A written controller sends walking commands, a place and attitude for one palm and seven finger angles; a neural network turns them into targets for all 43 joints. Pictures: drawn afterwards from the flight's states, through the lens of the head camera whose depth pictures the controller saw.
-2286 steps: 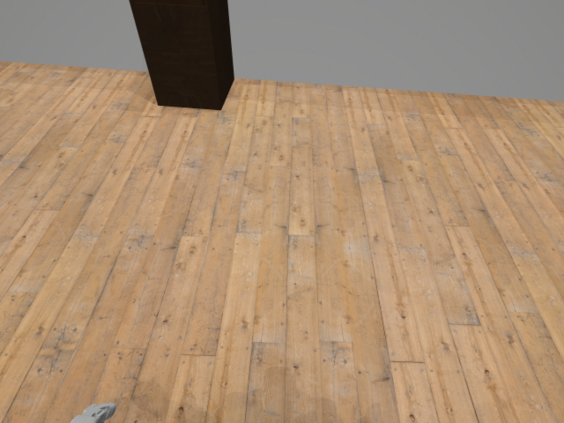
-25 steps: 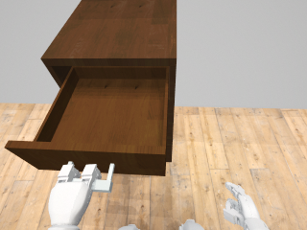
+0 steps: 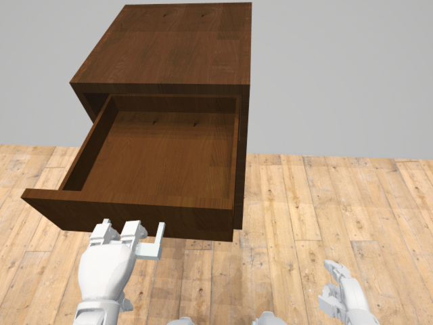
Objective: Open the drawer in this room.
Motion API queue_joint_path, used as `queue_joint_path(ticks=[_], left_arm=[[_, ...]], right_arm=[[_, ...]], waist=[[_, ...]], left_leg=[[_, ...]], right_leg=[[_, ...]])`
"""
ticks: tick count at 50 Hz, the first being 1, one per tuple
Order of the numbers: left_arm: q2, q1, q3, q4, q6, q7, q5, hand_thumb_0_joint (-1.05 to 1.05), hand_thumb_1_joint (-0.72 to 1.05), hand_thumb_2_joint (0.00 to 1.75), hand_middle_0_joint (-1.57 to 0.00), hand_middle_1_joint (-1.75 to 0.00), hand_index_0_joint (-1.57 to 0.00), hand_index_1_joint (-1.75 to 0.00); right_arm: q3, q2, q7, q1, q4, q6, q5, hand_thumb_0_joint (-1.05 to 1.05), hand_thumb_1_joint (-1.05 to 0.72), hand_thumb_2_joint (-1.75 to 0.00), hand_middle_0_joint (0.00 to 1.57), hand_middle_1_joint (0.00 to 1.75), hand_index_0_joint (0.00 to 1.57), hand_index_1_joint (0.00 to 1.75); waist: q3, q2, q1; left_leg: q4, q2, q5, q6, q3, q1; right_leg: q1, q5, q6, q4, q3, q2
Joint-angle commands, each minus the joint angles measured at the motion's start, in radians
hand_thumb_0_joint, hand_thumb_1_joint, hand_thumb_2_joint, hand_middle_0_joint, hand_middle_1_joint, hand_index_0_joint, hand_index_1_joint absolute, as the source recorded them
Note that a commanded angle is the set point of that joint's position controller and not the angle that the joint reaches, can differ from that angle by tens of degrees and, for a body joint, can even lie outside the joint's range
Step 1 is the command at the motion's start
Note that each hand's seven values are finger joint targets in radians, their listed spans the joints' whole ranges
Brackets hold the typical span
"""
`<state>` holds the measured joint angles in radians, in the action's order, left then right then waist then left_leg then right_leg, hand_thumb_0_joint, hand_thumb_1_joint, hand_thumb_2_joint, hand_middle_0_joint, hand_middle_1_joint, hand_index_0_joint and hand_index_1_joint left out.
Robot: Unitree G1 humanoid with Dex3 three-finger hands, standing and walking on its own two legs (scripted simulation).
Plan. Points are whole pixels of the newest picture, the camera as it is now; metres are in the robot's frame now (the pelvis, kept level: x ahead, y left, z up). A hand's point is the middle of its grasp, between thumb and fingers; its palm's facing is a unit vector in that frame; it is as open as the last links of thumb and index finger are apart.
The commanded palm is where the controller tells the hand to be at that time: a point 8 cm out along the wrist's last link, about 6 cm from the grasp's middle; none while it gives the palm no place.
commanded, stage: lift the hand off the handle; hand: left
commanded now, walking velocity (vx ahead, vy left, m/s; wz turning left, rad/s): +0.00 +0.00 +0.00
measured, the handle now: (129, 238) +0.27 +0.20 -0.01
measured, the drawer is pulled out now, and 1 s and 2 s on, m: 0.30 0.29 0.29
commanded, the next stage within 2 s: draw the hand back to the body in 1.62 s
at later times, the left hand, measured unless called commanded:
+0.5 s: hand (123, 259) +0.24 +0.20 -0.02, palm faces +0.01 -0.09 -1.00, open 13.6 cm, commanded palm +0.22 +0.20 +0.05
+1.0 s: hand (107, 244) +0.24 +0.21 +0.05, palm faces +0.01 -0.12 -0.99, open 13.2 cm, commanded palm +0.22 +0.20 +0.12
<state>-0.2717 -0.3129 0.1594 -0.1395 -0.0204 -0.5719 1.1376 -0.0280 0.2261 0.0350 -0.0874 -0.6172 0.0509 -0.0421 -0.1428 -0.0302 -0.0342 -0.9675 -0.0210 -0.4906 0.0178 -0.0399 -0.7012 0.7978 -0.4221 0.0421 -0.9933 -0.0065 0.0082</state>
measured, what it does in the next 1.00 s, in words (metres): stands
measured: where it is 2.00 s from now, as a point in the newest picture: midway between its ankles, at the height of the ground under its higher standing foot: outside the picture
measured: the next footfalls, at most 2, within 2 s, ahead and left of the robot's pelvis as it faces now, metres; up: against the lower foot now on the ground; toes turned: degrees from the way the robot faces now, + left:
none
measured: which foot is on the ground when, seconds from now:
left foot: down 0.00-1.00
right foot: down 0.00-1.00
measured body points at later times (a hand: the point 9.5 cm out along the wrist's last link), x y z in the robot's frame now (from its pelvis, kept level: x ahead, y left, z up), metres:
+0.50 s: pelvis +0.00 +0.00 +0.01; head +0.04 -0.03 +0.45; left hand +0.23 +0.20 +0.04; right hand +0.20 -0.22 -0.11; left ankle -0.01 +0.13 -0.68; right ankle +0.04 -0.09 -0.68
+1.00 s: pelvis +0.02 +0.01 +0.04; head +0.04 -0.02 +0.48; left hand +0.23 +0.21 +0.10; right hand +0.24 -0.20 -0.06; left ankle -0.01 +0.13 -0.68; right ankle +0.04 -0.09 -0.68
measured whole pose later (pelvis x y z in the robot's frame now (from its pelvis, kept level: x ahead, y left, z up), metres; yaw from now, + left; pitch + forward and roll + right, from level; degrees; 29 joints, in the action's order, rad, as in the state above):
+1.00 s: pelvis +0.02 +0.01 +0.04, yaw +0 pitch +6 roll +1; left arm -0.32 -0.29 0.22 0.04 -0.10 -0.36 1.06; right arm -0.01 0.22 0.02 -0.07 -0.61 0.09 -0.03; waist -0.07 -0.07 -0.08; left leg -0.72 -0.01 -0.41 0.00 -0.03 -0.41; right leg 0.49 -0.35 0.02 -0.75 -0.01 0.00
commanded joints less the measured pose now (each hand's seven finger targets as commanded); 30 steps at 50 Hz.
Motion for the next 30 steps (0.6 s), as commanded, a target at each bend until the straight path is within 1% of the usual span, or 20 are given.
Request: queue_joint_path(ticks=[1,2,3,4,5,6,8,9,12,14,16,17,18,20,21,23,24,25,27,30], left_arm=[[-0.089,0.093,-0.071,0.176,-0.028,-0.048,-0.006,0.0,-0.5,0.3,-0.3,-1.2,-0.3,-1.2],[-0.106,0.122,-0.082,0.169,-0.029,-0.05,-0.004,0.0,-0.5,0.3,-0.3,-1.2,-0.3,-1.2],[-0.114,0.128,-0.092,0.167,-0.03,-0.052,-0.003,0.0,-0.5,0.3,-0.3,-1.2,-0.3,-1.2],[-0.128,0.144,-0.104,0.147,-0.037,-0.054,-0.003,0.0,-0.5,0.3,-0.3,-1.2,-0.3,-1.2],[-0.127,0.15,-0.103,0.14,-0.038,-0.054,0.002,0.0,-0.5,0.3,-0.3,-1.2,-0.3,-1.2],[-0.11,0.171,-0.082,0.134,-0.04,-0.053,0.005,0.0,-0.5,0.3,-0.3,-1.2,-0.3,-1.2],[-0.118,0.216,-0.082,0.11,-0.044,-0.047,0.006,0.0,-0.5,0.3,-0.3,-1.2,-0.3,-1.2],[-0.143,0.242,-0.104,0.11,-0.044,-0.048,0.006,0.0,-0.5,0.3,-0.3,-1.2,-0.3,-1.2],[-0.127,0.272,-0.079,0.103,-0.049,-0.041,0.004,0.0,-0.5,0.3,-0.3,-1.2,-0.3,-1.2],[-0.129,0.261,-0.086,0.101,-0.052,-0.036,-0.001,0.0,-0.5,0.3,-0.3,-1.2,-0.3,-1.2],[-0.123,0.273,-0.075,0.094,-0.056,-0.032,-0.008,0.0,-0.5,0.3,-0.3,-1.2,-0.3,-1.2],[-0.13,0.301,-0.076,0.113,-0.054,-0.029,-0.01,0.0,-0.5,0.3,-0.3,-1.2,-0.3,-1.2],[-0.135,0.31,-0.079,0.14,-0.054,-0.029,-0.013,0.0,-0.5,0.3,-0.3,-1.2,-0.3,-1.2],[-0.179,0.286,-0.119,0.182,-0.058,-0.029,-0.014,0.0,-0.5,0.3,-0.3,-1.2,-0.3,-1.2],[-0.152,0.283,-0.091,0.211,-0.059,-0.026,-0.022,0.0,-0.5,0.3,-0.3,-1.2,-0.3,-1.2],[-0.143,0.289,-0.078,0.248,-0.054,-0.019,-0.028,0.0,-0.5,0.3,-0.3,-1.2,-0.3,-1.2],[-0.158,0.285,-0.092,0.255,-0.056,-0.019,-0.03,0.0,-0.5,0.3,-0.3,-1.2,-0.3,-1.2],[-0.148,0.271,-0.083,0.269,-0.055,-0.014,-0.035,0.0,-0.5,0.3,-0.3,-1.2,-0.3,-1.2],[-0.14,0.279,-0.074,0.269,-0.057,-0.006,-0.039,0.0,-0.5,0.3,-0.3,-1.2,-0.3,-1.2],[-0.144,0.28,-0.071,0.283,-0.067,0.012,-0.045,0.0,-0.5,0.3,-0.3,-1.2,-0.3,-1.2]], right_arm=[[-0.03,0.086,0.005,0.113,0.156,-0.053,-0.009,0.0,-0.9,-0.9,0.2,0.3,0.2,0.3],[-0.033,0.087,0.005,0.11,0.146,-0.055,-0.007,0.0,-0.9,-0.9,0.2,0.3,0.2,0.3],[-0.035,0.09,0.007,0.109,0.145,-0.055,-0.008,0.0,-0.9,-0.9,0.2,0.3,0.2,0.3],[-0.031,0.092,0.011,0.109,0.14,-0.053,-0.008,0.0,-0.9,-0.9,0.2,0.3,0.2,0.3],[-0.032,0.091,0.013,0.11,0.137,-0.053,-0.007,0.0,-0.9,-0.9,0.2,0.3,0.2,0.3],[-0.031,0.09,0.014,0.111,0.136,-0.054,-0.009,0.0,-0.9,-0.9,0.2,0.3,0.2,0.3],[-0.03,0.09,0.02,0.112,0.126,-0.055,-0.006,0.0,-0.9,-0.9,0.2,0.3,0.2,0.3],[-0.03,0.093,0.024,0.112,0.122,-0.054,-0.005,0.0,-0.9,-0.9,0.2,0.3,0.2,0.3],[-0.029,0.089,0.029,0.108,0.119,-0.054,-0.003,0.0,-0.9,-0.9,0.2,0.3,0.2,0.3],[-0.031,0.09,0.029,0.106,0.119,-0.052,-0.001,0.0,-0.9,-0.9,0.2,0.3,0.2,0.3],[-0.03,0.089,0.03,0.103,0.118,-0.05,0.002,0.0,-0.9,-0.9,0.2,0.3,0.2,0.3],[-0.028,0.089,0.032,0.106,0.118,-0.05,0.002,0.0,-0.9,-0.9,0.2,0.3,0.2,0.3],[-0.029,0.089,0.032,0.107,0.124,-0.05,0.002,0.0,-0.9,-0.9,0.2,0.3,0.2,0.3],[-0.028,0.09,0.036,0.11,0.132,-0.045,0.001,0.0,-0.9,-0.9,0.2,0.3,0.2,0.3],[-0.025,0.087,0.035,0.112,0.141,-0.044,0.0,0.0,-0.9,-0.9,0.2,0.3,0.2,0.3],[-0.025,0.086,0.032,0.114,0.145,-0.044,0.001,0.0,-0.9,-0.9,0.2,0.3,0.2,0.3],[-0.024,0.087,0.032,0.113,0.146,-0.043,0.0,0.0,-0.9,-0.9,0.2,0.3,0.2,0.3],[-0.023,0.085,0.03,0.114,0.151,-0.042,0.001,0.0,-0.9,-0.9,0.2,0.3,0.2,0.3],[-0.023,0.087,0.027,0.114,0.15,-0.041,0.002,0.0,-0.9,-0.9,0.2,0.3,0.2,0.3],[-0.02,0.09,0.022,0.121,0.154,-0.037,0.006,0.0,-0.9,-0.9,0.2,0.3,0.2,0.3]], waist=[[-0.189,0.041,-0.014],[-0.192,0.058,-0.005],[-0.21,0.05,-0.011],[-0.205,0.069,-0.005],[-0.211,0.085,-0.008],[-0.204,0.095,0.0],[-0.194,0.104,0.002],[-0.2,0.095,0.002],[-0.221,0.087,-0.002],[-0.24,0.07,-0.006],[-0.226,0.079,-0.003],[-0.224,0.081,0.0],[-0.233,0.064,-0.005],[-0.261,0.051,-0.02],[-0.262,0.05,-0.015],[-0.245,0.023,-0.012],[-0.251,0.026,-0.013],[-0.233,0.02,-0.014],[-0.206,0.049,-0.006],[-0.189,0.045,-0.013]], left_leg=[[0.11,0.071,0.127,-0.035,0.007,0.047],[0.105,0.069,0.135,-0.036,0.008,0.055],[0.104,0.069,0.14,-0.036,0.006,0.058],[0.105,0.069,0.14,-0.035,0.011,0.048],[0.102,0.07,0.135,-0.036,0.01,0.044],[0.1,0.07,0.133,-0.037,0.01,0.041],[0.102,0.07,0.113,-0.038,0.01,0.032],[0.104,0.069,0.112,-0.038,0.011,0.03],[0.105,0.072,0.121,-0.039,0.009,0.042],[0.11,0.071,0.149,-0.038,0.009,0.064],[0.115,0.069,0.142,-0.038,0.008,0.059],[0.121,0.07,0.138,-0.039,0.011,0.065],[0.13,0.07,0.146,-0.04,0.009,0.084],[0.144,0.071,0.175,-0.039,0.006,0.115],[0.149,0.073,0.18,-0.039,0.007,0.126],[0.167,0.07,0.19,-0.038,0.008,0.159],[0.173,0.068,0.2,-0.037,0.012,0.166],[0.183,0.067,0.201,-0.037,0.011,0.177],[0.197,0.064,0.207,-0.038,0.012,0.186],[0.227,0.063,0.215,-0.038,0.014,0.209]], right_leg=[[-0.192,0.117,-0.002,0.207,0.057,0.002],[-0.182,0.126,-0.002,0.204,0.053,0.005],[-0.189,0.133,-0.003,0.199,0.048,0.004],[-0.193,0.139,-0.003,0.199,0.048,0.005],[-0.195,0.134,-0.006,0.2,0.056,0.004],[-0.188,0.137,-0.008,0.202,0.052,0.002],[-0.183,0.104,-0.01,0.209,0.049,-0.001],[-0.187,0.099,-0.008,0.21,0.055,0.0],[-0.197,0.112,-0.01,0.21,0.053,-0.003],[-0.212,0.149,-0.006,0.207,0.045,0.002],[-0.213,0.14,-0.01,0.213,0.041,-0.001],[-0.215,0.13,-0.011,0.219,0.041,0.001],[-0.227,0.134,-0.009,0.226,0.04,-0.001],[-0.264,0.168,-0.007,0.229,0.041,0.003],[-0.272,0.174,-0.008,0.234,0.037,0.001],[-0.264,0.165,-0.005,0.243,0.025,0.005],[-0.273,0.168,-0.003,0.244,0.023,0.007],[-0.276,0.167,-0.003,0.256,0.021,0.005],[-0.282,0.171,-0.006,0.27,0.018,0.007],[-0.308,0.174,-0.004,0.289,0.016,0.008]])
